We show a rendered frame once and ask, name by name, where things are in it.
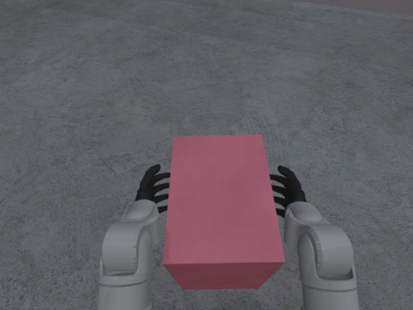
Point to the robot right forearm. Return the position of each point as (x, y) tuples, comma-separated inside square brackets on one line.
[(326, 259)]

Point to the carton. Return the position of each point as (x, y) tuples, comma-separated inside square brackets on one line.
[(222, 230)]

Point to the robot left forearm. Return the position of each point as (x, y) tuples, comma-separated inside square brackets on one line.
[(126, 253)]

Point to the robot right hand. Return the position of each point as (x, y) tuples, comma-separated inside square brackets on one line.
[(292, 191)]

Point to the robot left hand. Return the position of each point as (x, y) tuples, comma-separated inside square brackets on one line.
[(147, 189)]

